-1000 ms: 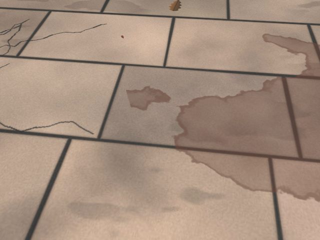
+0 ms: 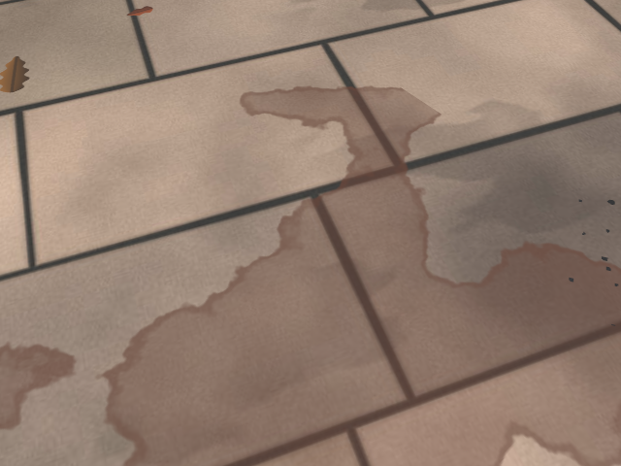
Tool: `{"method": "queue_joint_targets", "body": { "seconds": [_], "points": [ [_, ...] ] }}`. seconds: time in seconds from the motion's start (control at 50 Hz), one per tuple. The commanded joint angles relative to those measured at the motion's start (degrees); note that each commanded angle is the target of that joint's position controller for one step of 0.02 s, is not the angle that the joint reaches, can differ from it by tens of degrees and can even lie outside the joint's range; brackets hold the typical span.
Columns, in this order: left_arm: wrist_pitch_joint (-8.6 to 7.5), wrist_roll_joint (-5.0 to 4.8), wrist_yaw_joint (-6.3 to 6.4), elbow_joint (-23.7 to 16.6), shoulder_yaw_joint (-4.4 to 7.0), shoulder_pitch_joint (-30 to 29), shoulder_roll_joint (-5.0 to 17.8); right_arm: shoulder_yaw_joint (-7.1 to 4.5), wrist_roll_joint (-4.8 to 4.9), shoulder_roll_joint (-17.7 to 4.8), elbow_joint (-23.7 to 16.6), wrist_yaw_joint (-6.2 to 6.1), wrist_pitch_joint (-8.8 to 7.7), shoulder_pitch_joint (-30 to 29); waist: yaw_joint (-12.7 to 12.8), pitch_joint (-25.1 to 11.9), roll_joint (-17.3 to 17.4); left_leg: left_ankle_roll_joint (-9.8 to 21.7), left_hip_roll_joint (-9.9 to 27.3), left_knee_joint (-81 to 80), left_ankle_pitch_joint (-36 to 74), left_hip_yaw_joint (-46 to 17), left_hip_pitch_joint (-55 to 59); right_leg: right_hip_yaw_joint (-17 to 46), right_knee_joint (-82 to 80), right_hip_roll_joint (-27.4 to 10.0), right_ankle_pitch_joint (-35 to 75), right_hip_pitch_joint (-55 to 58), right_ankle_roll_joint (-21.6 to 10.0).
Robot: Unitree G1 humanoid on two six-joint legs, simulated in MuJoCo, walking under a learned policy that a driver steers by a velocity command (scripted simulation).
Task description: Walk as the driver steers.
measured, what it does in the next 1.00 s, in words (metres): walks ahead, turning left: left foot, then right foot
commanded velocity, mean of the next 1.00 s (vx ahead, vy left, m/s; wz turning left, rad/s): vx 0.34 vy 0.00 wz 0.76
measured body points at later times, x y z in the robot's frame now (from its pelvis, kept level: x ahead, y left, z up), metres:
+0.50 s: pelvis +0.22 -0.01 +0.00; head +0.24 +0.01 +0.45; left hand +0.31 +0.31 -0.08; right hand +0.45 -0.23 -0.08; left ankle +0.22 +0.06 -0.74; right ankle +0.35 -0.15 -0.71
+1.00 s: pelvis +0.39 +0.08 -0.02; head +0.44 +0.14 +0.42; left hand +0.19 +0.32 -0.14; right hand +0.73 +0.12 -0.09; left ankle +0.39 +0.23 -0.74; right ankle +0.38 -0.12 -0.68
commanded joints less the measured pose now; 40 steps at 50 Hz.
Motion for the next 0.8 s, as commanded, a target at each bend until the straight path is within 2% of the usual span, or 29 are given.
{"method": "queue_joint_targets", "body": {
  "seconds": [0.02, 0.06, 0.1, 0.12, 0.14, 0.16, 0.18, 0.2, 0.22, 0.24, 0.26, 0.28, 0.32, 0.36, 0.4, 0.42, 0.44, 0.48, 0.52, 0.54, 0.56, 0.58, 0.6, 0.62, 0.64, 0.66, 0.72, 0.76, 0.8],
  "points": [
    [0.24, -0.49, 2.74, -5.11, 1.81, -5.17, 8.30, -0.13, -0.72, -0.59, -2.77, 1.94, -0.40, 2.73, -1.05, -5.53, -4.03, -0.43, -4.28, -11.31, 12.19, 7.54, 12.80, -2.79, 1.05, -11.04, 51.07, -5.02, 4.39],
    [1.87, -0.59, 3.71, -5.43, 2.14, -4.69, 9.47, -0.88, -0.86, -2.32, -3.41, 3.25, 0.23, 5.05, -2.05, -8.00, -5.92, 0.54, -6.52, -13.26, 10.00, 9.59, 15.53, -3.03, 7.28, -13.07, 57.06, -1.49, 4.98],
    [3.34, -1.12, 3.97, -7.37, 2.76, -8.20, 10.55, -2.49, -0.76, -6.06, -3.36, 3.50, 1.44, 12.11, -6.42, -10.62, -8.32, 3.88, -7.93, -12.33, 1.56, 8.93, 21.86, -2.05, 16.67, -15.62, 64.38, -2.03, 5.27],
    [3.76, -1.49, 3.60, -8.77, 2.84, -11.25, 10.19, -3.87, -0.64, -9.22, -2.29, 2.89, 1.85, 19.48, -10.50, -12.82, -6.76, 6.62, -8.11, -15.22, 0.06, 6.64, 28.96, -1.14, 26.99, -15.17, 60.10, -4.86, 5.50],
    [3.81, -1.82, 2.41, -9.73, 2.27, -14.37, 8.30, -4.61, -0.57, -10.78, -1.50, 1.68, 1.74, 24.47, -14.58, -11.75, 1.74, 9.64, -6.58, -24.70, 11.04, 2.83, 35.92, -1.23, 44.32, -9.36, 33.37, -10.76, 6.95],
    [3.50, 0.75, 0.42, -11.41, 0.61, -9.77, 0.42, -4.04, -1.94, -12.19, -3.06, 0.79, 0.81, 17.91, -4.90, -6.71, 19.71, 15.78, 0.70, -20.64, 44.15, -15.26, 40.77, 2.49, 62.73, 2.62, -21.00, -28.28, 9.82],
    [2.74, 0.08, -0.71, -11.35, 0.28, 1.95, 2.89, -3.79, -5.16, -15.01, -7.85, 0.79, -0.77, 11.61, 0.28, -21.91, 17.08, 28.84, 13.24, -28.68, 31.69, -44.73, 48.82, 18.19, 76.44, 5.83, -23.14, -36.06, 11.80],
    [2.20, -0.82, -1.27, -11.00, 1.28, -0.23, 9.87, -4.48, -4.14, -14.13, -11.90, 0.98, -0.52, 4.81, -1.04, -22.22, 6.37, 27.38, 13.35, -33.50, 10.94, -45.06, 45.38, 22.13, 73.59, 2.03, -17.30, -35.76, 9.34],
    [2.35, -0.59, -1.28, -12.00, 1.92, -5.35, 11.26, -3.67, -1.93, -10.78, -12.91, 0.67, 0.05, 1.44, -0.05, -13.81, -2.50, 23.99, 10.16, -35.13, -0.48, -39.76, 37.56, 20.88, 68.22, 0.21, -13.21, -36.99, 8.29],
    [2.58, 0.19, -1.17, -12.17, 1.92, -6.41, 10.39, -3.05, 0.14, -8.88, -12.82, 0.46, 0.37, 2.03, 0.92, -13.57, -8.66, 21.38, 7.78, -37.41, -17.80, -37.83, 33.66, 20.72, 62.18, -2.55, -9.82, -35.90, 7.52],
    [2.81, 0.16, -1.36, -12.90, 1.97, -7.59, 9.82, -3.07, 0.91, -8.75, -12.89, 0.07, 0.66, 1.80, 1.37, -11.94, -7.10, 19.73, 5.12, -39.37, -29.33, -36.63, 30.18, 20.67, 55.17, -3.70, -7.54, -34.15, 7.17],
    [2.99, -0.07, -1.76, -12.85, 2.19, -8.37, 9.80, -3.17, 0.48, -8.86, -13.37, -0.41, 1.07, 1.25, 1.53, -9.85, -4.05, 17.94, 2.26, -40.97, -34.34, -34.50, 27.43, 19.93, 48.76, -4.20, -5.98, -32.13, 7.37],
    [2.40, -0.21, -1.79, -11.88, 1.90, -10.15, 7.86, -3.47, -0.25, -9.03, -13.63, -1.44, 1.84, 1.89, -0.23, -8.51, -0.93, 16.42, -1.47, -40.64, -30.77, -29.55, 23.63, 17.42, 37.84, -3.53, -4.78, -27.43, 8.83],
    [1.84, -0.22, -1.18, -11.75, 1.60, -11.64, 5.82, -3.75, -0.01, -9.67, -12.98, -2.31, 2.59, 3.38, -1.74, -9.12, 0.85, 15.66, -3.12, -39.28, -29.05, -27.69, 23.35, 16.36, 30.59, -2.50, -2.95, -25.19, 10.34],
    [1.41, -0.98, -0.93, -11.79, 1.54, -11.73, 5.15, -3.83, 0.22, -9.89, -13.00, -2.56, 3.15, 3.08, -2.34, -9.04, 4.74, 14.67, -3.98, -38.31, -31.21, -27.51, 22.58, 15.90, 24.93, -1.69, -1.22, -23.07, 11.16],
    [3.80, 3.37, -1.39, -10.56, 0.13, -8.96, 4.87, -4.57, -3.91, -13.07, -10.54, -0.17, 4.26, 3.99, -3.39, -9.28, 6.74, 13.07, -6.38, -36.27, -30.83, -24.65, 22.58, 12.78, 25.10, -2.97, -3.00, -22.71, 11.20],
    [4.60, 3.11, -1.49, -11.25, 0.45, -9.63, 5.14, -4.54, -4.00, -11.79, -10.96, 1.20, 4.69, 3.85, -3.96, -8.40, 7.81, 12.65, -6.95, -35.84, -31.94, -25.41, 20.91, 12.34, 23.04, -2.52, -3.63, -21.61, 11.29],
    [4.41, 1.25, -1.12, -12.39, 0.51, -10.44, 6.34, -4.01, -3.45, -10.32, -11.68, 2.90, 4.85, 1.07, -3.75, -6.84, 9.07, 12.19, -6.92, -35.05, -31.66, -28.02, 16.07, 12.28, 18.28, -2.08, -2.23, -16.61, 11.27],
    [3.14, 0.05, -0.49, -10.94, 1.05, -4.71, 7.76, -3.76, -3.09, -9.70, -13.18, 3.21, 4.70, -4.36, 0.48, -6.81, 6.84, 10.47, -6.85, -31.04, -32.64, -29.11, 8.77, 12.91, 10.14, -2.58, 1.29, -4.96, 9.56],
    [2.23, 0.43, 0.16, -9.44, 1.97, 1.30, 10.27, -3.44, -3.25, -8.49, -13.54, 2.77, 4.26, -5.42, 3.67, -6.83, 2.86, 7.78, -9.53, -25.02, -34.39, -26.64, 2.24, 14.68, 4.24, -5.09, -1.39, 4.44, 8.02],
    [1.37, 1.39, 0.95, -9.11, 3.24, 6.56, 15.52, -2.43, -2.60, -4.21, -13.88, 1.91, 3.38, -3.39, 4.90, -9.96, -7.67, 5.09, -14.14, -9.35, -36.93, -17.36, -2.98, 27.28, -2.48, -18.68, -15.19, 11.69, 5.30],
    [0.22, -0.68, 1.02, -9.15, 4.56, 6.89, 17.80, -0.34, 2.13, 0.36, -15.55, 0.68, 2.17, -0.14, 1.42, -12.47, -10.19, 4.98, -13.67, 3.75, -32.08, -12.64, -11.51, 47.94, -4.69, -29.08, -20.94, 16.67, -1.46],
    [-0.45, -0.77, 0.98, -9.45, 4.57, 3.93, 16.83, -0.76, 1.74, -4.04, -16.53, 0.54, 1.30, -1.70, 0.23, -8.30, -10.59, 3.65, -5.72, 10.37, -27.16, -8.97, -15.75, 51.65, -5.28, -32.17, -23.05, 11.73, -4.72],
    [-0.47, -0.99, 1.21, -9.93, 3.76, 2.16, 12.88, -1.85, 0.42, -8.07, -15.94, 0.41, 1.71, -3.18, 1.34, -4.84, -7.59, 2.02, -3.42, 13.72, -23.82, -7.32, -15.68, 43.92, -4.38, -29.39, -16.70, 8.68, -4.19],
    [0.06, -0.80, 1.39, -10.12, 3.05, 1.06, 10.65, -2.54, -0.36, -9.21, -15.33, 0.31, 2.49, -3.25, 1.49, -3.71, -6.00, 0.37, -2.32, 17.05, -20.89, -6.03, -14.25, 35.03, -3.42, -25.22, -7.03, 7.31, -2.01],
    [0.68, -0.47, 1.57, -10.09, 2.79, -0.11, 10.19, -2.69, -0.60, -9.04, -15.63, 0.50, 2.92, -3.29, 0.94, -3.01, -6.16, -0.50, -1.18, 19.02, -18.34, -4.88, -13.06, 28.14, -3.32, -22.09, 1.24, 5.22, -0.45],
    [1.40, 0.03, 1.59, -7.62, 2.80, 1.24, 10.84, -1.15, -0.38, -5.32, -17.49, 1.32, 3.31, -6.79, 1.62, -1.23, -7.17, -2.33, 0.58, 18.05, -13.03, -0.90, -9.95, 14.64, -2.78, -18.27, 25.45, -0.51, -0.87],
    [2.05, 0.06, 1.42, -6.10, 3.12, 2.40, 12.10, 0.02, -0.19, -3.04, -18.31, 1.71, 3.21, -8.84, 2.08, -2.10, -6.75, -2.85, -0.05, 10.31, -10.36, 0.42, -5.60, 10.64, -2.05, -17.32, 31.93, -2.13, -1.89],
    [2.49, -0.75, 1.11, -5.12, 3.39, 2.62, 13.53, 0.69, -0.36, -1.75, -18.44, 2.33, 2.87, -11.21, 2.68, -3.11, -6.62, -2.20, -1.43, -0.16, -6.36, 1.98, 0.26, 7.29, -0.91, -16.50, 34.10, -2.65, -1.65]
  ]
}}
